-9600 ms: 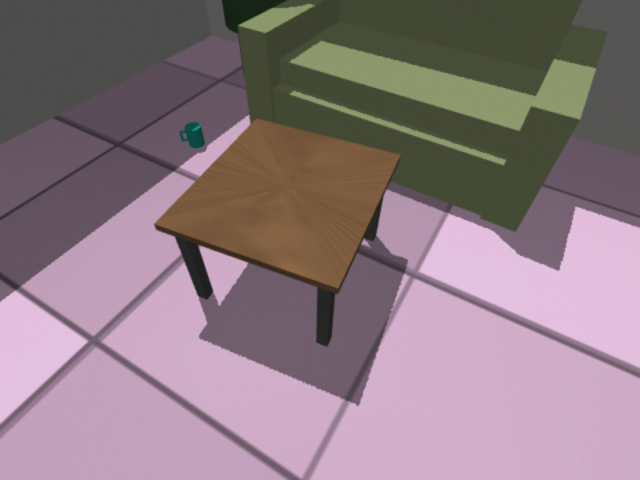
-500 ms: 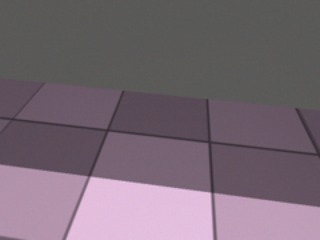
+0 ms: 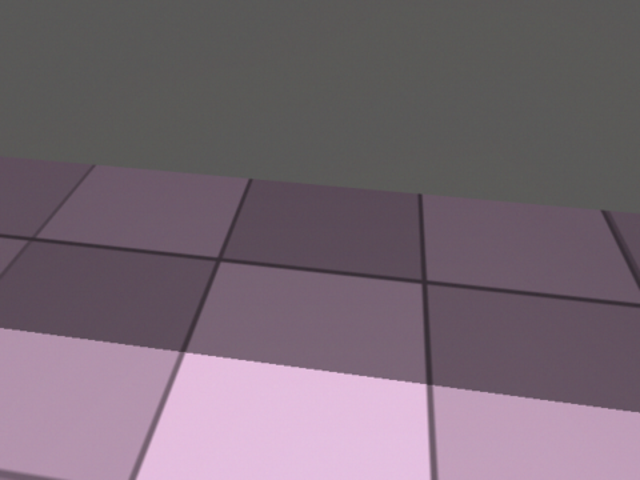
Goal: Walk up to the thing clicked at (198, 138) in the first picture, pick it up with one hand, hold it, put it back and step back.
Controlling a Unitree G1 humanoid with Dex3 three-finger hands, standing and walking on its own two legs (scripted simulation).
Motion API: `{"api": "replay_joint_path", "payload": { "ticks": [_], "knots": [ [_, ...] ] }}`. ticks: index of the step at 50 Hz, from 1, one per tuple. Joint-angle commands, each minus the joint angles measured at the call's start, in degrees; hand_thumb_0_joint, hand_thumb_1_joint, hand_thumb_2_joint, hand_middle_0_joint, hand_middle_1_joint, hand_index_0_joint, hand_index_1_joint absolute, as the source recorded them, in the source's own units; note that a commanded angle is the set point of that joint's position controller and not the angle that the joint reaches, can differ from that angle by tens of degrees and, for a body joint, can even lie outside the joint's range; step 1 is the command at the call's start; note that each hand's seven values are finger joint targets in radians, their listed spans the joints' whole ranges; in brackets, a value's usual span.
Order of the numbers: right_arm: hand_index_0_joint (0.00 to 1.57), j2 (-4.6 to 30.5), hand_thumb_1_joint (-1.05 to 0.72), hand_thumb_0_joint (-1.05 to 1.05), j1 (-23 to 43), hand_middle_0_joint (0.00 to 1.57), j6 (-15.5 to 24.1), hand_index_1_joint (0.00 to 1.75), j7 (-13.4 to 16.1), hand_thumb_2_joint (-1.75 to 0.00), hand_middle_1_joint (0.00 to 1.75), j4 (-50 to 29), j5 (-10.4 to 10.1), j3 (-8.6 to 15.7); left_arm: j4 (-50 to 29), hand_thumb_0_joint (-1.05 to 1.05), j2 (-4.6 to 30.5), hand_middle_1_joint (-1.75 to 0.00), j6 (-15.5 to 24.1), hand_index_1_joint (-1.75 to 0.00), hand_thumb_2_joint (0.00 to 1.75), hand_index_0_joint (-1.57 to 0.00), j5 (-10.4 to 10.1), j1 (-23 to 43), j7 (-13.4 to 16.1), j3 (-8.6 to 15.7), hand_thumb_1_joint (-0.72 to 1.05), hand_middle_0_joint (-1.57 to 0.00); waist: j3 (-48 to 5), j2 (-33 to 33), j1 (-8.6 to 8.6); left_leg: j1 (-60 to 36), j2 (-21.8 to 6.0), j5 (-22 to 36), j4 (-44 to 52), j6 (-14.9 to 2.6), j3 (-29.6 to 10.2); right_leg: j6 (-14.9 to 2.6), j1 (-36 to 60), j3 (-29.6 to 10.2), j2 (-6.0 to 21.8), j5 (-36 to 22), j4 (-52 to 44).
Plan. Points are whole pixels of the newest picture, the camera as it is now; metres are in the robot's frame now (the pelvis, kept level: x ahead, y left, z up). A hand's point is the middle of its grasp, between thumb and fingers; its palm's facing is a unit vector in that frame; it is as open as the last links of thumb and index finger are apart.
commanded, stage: stand
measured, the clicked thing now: out of the picture +0.48 -1.40 -0.73
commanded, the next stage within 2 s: none
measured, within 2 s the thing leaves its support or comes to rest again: neither
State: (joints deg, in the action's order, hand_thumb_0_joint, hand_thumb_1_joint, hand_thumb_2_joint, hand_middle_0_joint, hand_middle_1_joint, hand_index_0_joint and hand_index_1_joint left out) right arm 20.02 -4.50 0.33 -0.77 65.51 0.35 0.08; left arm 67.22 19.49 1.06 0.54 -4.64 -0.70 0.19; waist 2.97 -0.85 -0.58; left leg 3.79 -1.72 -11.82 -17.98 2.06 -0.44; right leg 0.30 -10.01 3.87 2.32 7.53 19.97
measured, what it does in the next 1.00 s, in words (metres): stands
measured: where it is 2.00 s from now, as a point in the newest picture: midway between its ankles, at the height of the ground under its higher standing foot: outside the picture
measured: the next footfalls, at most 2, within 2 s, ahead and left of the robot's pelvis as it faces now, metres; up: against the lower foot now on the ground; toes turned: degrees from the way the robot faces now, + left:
none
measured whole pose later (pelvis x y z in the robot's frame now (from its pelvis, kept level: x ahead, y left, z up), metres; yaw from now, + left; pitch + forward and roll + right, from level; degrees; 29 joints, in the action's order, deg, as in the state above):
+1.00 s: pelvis +0.02 -0.01 +0.00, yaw +0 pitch -2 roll +0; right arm 20.4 -7.1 0.4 -0.3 65.3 0.6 -0.4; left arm 66.2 19.8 0.6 0.4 -5.1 -0.9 0.5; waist 2.7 -1.1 -0.4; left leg 2.9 -3.0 -13.1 -17.5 2.9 -0.5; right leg -0.5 -9.5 4.1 1.1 9.2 20.3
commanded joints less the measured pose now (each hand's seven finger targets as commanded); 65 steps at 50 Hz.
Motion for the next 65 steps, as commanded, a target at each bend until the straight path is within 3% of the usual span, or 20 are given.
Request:
{"api": "replay_joint_path", "payload": {
  "ticks": [1, 6, 13, 19, 24, 35, 43, 45, 49, 65],
  "knots": [
    [0.20, 11.85, -0.90, 0.00, 2.27, 0.20, 1.10, 0.30, 0.83, -0.90, 0.30, -3.32, 0.11, 2.16, -3.65, 0.00, 13.01, -0.30, 1.13, -0.30, 0.90, -0.20, -0.27, 2.75, 1.05, 2.17, 0.90, -0.20, -4.54, 1.19, 0.24, 3.98, -5.99, 6.83, 3.29, -2.27, -3.86, -0.83, 5.13, -6.46, 6.02, -3.95, -3.50],
    [0.20, 11.96, -0.90, 0.00, 1.18, 0.20, 0.84, 0.30, 0.80, -0.90, 0.30, -3.28, 0.23, 2.15, -3.95, 0.00, 13.48, -0.30, 0.73, -0.30, 0.90, -0.20, -0.19, 3.15, 0.93, 2.46, 0.90, -0.20, -3.36, 1.18, 0.44, 5.58, -5.22, 1.09, 3.14, -2.35, -3.43, -0.96, 3.74, -7.62, 6.27, 4.16, -5.18],
    [0.20, 11.94, -0.90, 0.00, 0.92, 0.20, 1.25, 0.30, 1.02, -0.90, 0.30, -3.39, 0.16, 2.16, -4.37, 0.00, 13.00, -0.30, 1.12, -0.30, 0.90, -0.20, -0.25, 2.92, 0.95, 2.48, 0.90, -0.20, -6.69, 1.01, 0.33, 2.73, -6.42, 10.59, 2.46, -2.10, -3.64, -1.37, 6.91, -6.11, 6.23, -10.46, -2.37],
    [0.20, 12.14, -0.90, 0.00, 0.85, 0.20, 0.92, 0.30, 1.07, -0.90, 0.30, -3.27, 0.16, 1.97, -4.30, 0.00, 13.15, -0.30, 0.73, -0.30, 0.90, -0.20, -0.36, 3.29, 0.92, 2.54, 0.90, -0.20, -4.84, 0.94, 0.32, 3.71, -6.24, 6.29, 2.71, -2.08, -3.27, -1.21, 5.78, -6.61, 6.01, -4.44, -3.59],
    [0.20, 12.26, -0.90, 0.00, 0.28, 0.20, 1.11, 0.30, 1.15, -0.90, 0.30, -3.48, 0.24, 1.91, -4.38, 0.00, 13.09, -0.30, 0.72, -0.30, 0.90, -0.20, -0.28, 3.21, 0.87, 2.58, 0.90, -0.20, -4.94, 0.31, 0.34, 3.63, -6.42, 8.21, 3.11, -2.09, -3.30, -1.33, 5.88, -6.20, 5.69, -6.63, -2.90],
    [0.20, 12.04, -0.90, 0.00, -0.26, 0.20, 1.06, 0.30, 1.11, -0.90, 0.30, -3.73, 0.43, 1.88, -4.71, 0.00, 13.51, -0.30, 0.55, -0.30, 0.90, -0.20, -0.15, 3.03, 0.75, 2.62, 0.90, -0.20, -3.21, 0.84, 0.24, 4.81, -6.08, 3.25, 3.16, -2.36, -3.22, -1.32, 3.92, -7.30, 5.73, 1.21, -4.55],
    [0.20, 12.28, -0.90, 0.00, -0.57, 0.20, 1.17, 0.30, 1.19, -0.90, 0.30, -3.64, 0.36, 1.79, -4.72, 0.00, 13.33, -0.30, 0.60, -0.30, 0.90, -0.20, -0.37, 3.02, 0.77, 2.62, 0.90, -0.20, -4.48, 0.88, 0.27, 4.21, -6.24, 6.00, 3.29, -2.33, -3.16, -1.42, 5.35, -6.72, 5.46, -3.61, -3.04],
    [0.20, 12.42, -0.90, 0.00, -0.62, 0.20, 1.29, 0.30, 1.24, -0.90, 0.30, -3.74, 0.36, 1.79, -4.68, 0.00, 12.95, -0.30, 0.71, -0.30, 0.90, -0.20, -0.30, 2.42, 0.76, 2.40, 0.90, -0.20, -5.76, 0.73, 0.28, 2.57, -6.61, 9.72, 2.96, -2.25, -3.12, -1.61, 5.88, -6.57, 5.71, -8.20, -2.34],
    [0.20, 12.58, -0.90, 0.00, -0.48, 0.20, 1.27, 0.30, 1.31, -0.90, 0.30, -3.80, 0.28, 1.86, -4.69, 0.00, 12.95, -0.30, 0.84, -0.30, 0.90, -0.20, -0.25, 2.16, 0.91, 2.27, 0.90, -0.20, -6.23, 0.98, 0.47, 1.62, -6.71, 10.82, 2.57, -2.23, -2.96, -1.49, 5.94, -6.29, 5.82, -10.49, -2.26],
    [0.20, 12.19, -0.90, 0.00, -0.64, 0.20, 0.98, 0.30, 1.24, -0.90, 0.30, -3.97, 0.41, 1.91, -4.95, 0.00, 13.15, -0.30, 0.85, -0.30, 0.90, -0.20, -0.31, 2.36, 1.06, 2.25, 0.90, -0.20, -4.09, 0.43, 0.48, 3.04, -6.48, 7.20, 3.45, -2.41, -2.54, -1.45, 5.54, -6.75, 5.74, -6.75, -3.39]
  ]
}}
